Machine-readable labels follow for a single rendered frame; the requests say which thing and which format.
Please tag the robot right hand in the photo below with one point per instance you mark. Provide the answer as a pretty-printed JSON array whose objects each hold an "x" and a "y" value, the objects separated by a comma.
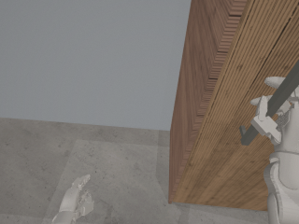
[{"x": 287, "y": 139}]

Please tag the wardrobe door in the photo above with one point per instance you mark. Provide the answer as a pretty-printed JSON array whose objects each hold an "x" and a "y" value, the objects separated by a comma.
[{"x": 220, "y": 171}]

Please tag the left robot forearm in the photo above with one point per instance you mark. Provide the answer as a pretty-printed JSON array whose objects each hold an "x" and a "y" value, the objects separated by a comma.
[{"x": 65, "y": 217}]

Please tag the robot left hand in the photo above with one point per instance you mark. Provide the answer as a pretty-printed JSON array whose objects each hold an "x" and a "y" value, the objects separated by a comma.
[{"x": 73, "y": 199}]

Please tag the right robot forearm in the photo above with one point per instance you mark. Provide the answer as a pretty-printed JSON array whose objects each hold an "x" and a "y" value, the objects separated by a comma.
[{"x": 281, "y": 176}]

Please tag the handle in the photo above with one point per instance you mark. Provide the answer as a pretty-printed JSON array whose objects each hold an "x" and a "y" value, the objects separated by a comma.
[{"x": 286, "y": 88}]

